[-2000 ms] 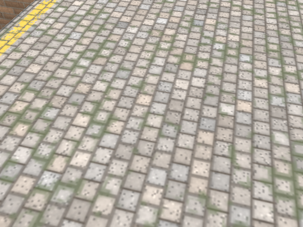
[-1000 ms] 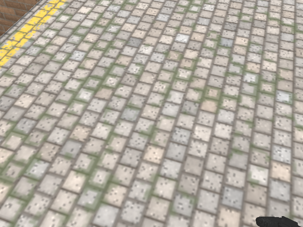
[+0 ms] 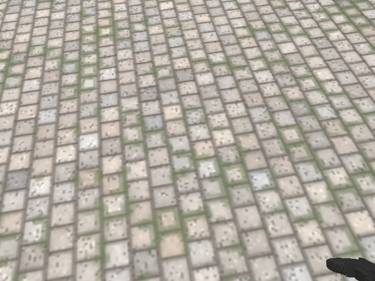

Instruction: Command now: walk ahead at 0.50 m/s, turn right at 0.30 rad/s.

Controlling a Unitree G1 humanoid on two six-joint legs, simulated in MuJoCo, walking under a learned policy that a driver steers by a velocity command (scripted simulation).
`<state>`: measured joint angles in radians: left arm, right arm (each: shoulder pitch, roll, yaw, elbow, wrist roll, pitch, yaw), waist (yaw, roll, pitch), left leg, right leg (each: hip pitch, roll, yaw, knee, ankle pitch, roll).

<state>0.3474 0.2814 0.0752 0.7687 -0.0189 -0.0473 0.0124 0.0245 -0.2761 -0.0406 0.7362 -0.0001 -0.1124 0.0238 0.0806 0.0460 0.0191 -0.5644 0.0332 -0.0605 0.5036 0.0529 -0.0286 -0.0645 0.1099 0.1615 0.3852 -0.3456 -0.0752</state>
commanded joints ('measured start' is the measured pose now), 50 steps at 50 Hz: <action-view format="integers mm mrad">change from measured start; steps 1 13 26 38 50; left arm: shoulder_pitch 28 -83 -360 -140 -28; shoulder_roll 147 61 67 82 158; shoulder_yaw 36 -3 -11 9 25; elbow -28 -96 -185 -48 67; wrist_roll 5 13 1 32 8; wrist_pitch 0 -20 -50 -74 -27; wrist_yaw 6 -9 -52 -33 3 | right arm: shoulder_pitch -31 227 369 303 17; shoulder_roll -125 -114 -190 -81 -32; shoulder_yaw -37 -35 -52 -30 -13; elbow -75 28 118 59 -78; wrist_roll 2 1 25 29 2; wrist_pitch -29 -7 47 66 50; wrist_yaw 6 -2 -25 -24 27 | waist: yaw -37 -85 -137 -98 -26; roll -174 47 44 -132 -98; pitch -13 -16 20 -20 43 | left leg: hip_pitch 95 414 599 -65 -36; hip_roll -14 181 220 103 17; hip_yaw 26 -195 -68 -50 76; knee -35 -348 -250 626 91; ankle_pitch -91 -107 117 -291 -33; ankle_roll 53 268 194 29 64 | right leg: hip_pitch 20 -596 -480 -108 69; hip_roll -289 -221 -149 -364 -364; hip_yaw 186 -90 -154 -24 -294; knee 3 640 115 -249 -136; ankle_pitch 433 83 281 305 769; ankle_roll -114 63 27 -141 -75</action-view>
